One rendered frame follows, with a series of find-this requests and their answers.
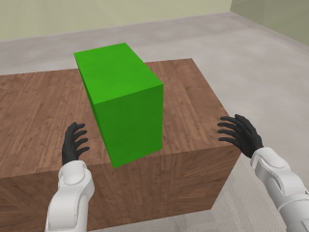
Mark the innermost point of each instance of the right robot hand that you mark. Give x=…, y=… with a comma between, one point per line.
x=246, y=137

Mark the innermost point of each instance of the robot right forearm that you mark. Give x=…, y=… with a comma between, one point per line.
x=285, y=188

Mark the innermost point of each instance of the carton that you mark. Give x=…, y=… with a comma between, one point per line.
x=126, y=98

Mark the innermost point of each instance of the pedestal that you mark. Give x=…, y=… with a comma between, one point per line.
x=185, y=176

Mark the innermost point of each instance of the left robot hand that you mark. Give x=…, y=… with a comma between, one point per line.
x=69, y=148

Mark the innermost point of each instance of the robot left forearm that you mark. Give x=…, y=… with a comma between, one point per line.
x=68, y=208

